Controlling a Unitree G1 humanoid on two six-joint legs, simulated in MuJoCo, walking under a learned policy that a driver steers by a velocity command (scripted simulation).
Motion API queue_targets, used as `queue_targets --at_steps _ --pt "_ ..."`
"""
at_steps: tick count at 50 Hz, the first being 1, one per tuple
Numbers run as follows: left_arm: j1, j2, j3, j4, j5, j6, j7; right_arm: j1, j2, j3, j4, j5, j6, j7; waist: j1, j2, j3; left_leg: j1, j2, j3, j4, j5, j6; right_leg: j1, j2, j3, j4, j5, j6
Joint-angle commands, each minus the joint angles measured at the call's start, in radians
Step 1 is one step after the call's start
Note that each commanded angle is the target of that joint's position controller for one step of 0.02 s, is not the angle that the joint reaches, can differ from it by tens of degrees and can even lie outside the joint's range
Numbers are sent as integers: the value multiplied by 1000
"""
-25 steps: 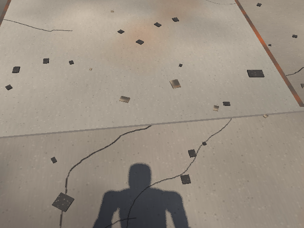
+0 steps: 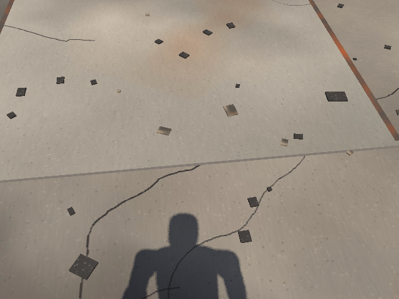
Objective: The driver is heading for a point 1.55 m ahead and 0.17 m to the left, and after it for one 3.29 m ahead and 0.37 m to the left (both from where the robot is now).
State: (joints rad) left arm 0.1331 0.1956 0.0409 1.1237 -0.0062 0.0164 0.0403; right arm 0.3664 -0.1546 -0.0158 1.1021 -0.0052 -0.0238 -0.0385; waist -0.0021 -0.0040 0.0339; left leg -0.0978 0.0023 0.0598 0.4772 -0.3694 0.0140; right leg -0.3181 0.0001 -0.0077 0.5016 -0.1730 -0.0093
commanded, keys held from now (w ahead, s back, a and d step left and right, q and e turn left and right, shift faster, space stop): no key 0.46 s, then w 0.54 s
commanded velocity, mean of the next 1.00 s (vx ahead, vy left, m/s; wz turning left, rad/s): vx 0.16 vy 0.00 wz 0.00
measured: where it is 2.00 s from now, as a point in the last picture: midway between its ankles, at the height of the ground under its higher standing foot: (210, 233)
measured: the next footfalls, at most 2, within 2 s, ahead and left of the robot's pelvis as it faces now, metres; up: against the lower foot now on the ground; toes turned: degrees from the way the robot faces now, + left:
left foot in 1.28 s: +0.52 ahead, +0.11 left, +0.00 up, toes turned +4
right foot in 1.84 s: +0.83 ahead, -0.14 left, +0.00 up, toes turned -3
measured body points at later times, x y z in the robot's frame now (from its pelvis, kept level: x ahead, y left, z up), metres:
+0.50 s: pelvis +0.00 +0.00 +0.00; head +0.02 +0.00 +0.45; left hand +0.06 +0.25 -0.16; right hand -0.04 -0.22 -0.16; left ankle -0.07 +0.11 -0.73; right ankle +0.06 -0.12 -0.73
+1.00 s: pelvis +0.17 -0.05 +0.01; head +0.17 -0.06 +0.46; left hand +0.12 +0.18 -0.14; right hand +0.29 -0.31 -0.12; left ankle +0.22 +0.11 -0.65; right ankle +0.11 -0.14 -0.73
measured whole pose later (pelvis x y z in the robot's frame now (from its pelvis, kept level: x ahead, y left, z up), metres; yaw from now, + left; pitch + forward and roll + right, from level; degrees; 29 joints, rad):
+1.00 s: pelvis +0.17 -0.05 +0.01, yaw +1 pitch +1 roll -1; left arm 0.39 0.17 0.02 1.12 0.00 -0.10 -0.01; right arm 0.19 -0.25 -0.08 0.92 0.03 -0.09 -0.01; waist 0.05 0.04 -0.02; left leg -0.64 0.13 -0.01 1.08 -0.16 0.05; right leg -0.05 0.04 -0.08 0.27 -0.24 -0.06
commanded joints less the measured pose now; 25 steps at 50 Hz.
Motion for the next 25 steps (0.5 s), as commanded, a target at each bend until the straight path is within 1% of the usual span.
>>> queue_targets --at_steps 1,23,24,25 --pt "7 97 14 -27 0 -6 3 105 -82 -13 -5 0 -3 -2 0 14 10 -186 47 -45 -122 135 16 161 -43 51 -39 166 -52" --pt "26 92 13 -23 -2 -6 6 133 -74 -15 -12 1 -5 -2 1 15 18 -184 46 -47 -127 144 19 160 -43 48 -36 170 -46" --pt "42 83 11 -14 -2 -5 6 154 -71 -15 -3 2 -3 -3 -1 23 -1 -176 43 -48 -143 38 27 166 -26 30 -27 60 -45" --pt "44 85 13 -12 -6 -4 6 160 -90 -22 -2 8 -1 -5 -4 46 21 -190 53 -72 -166 -118 51 134 5 -3 9 -103 -42"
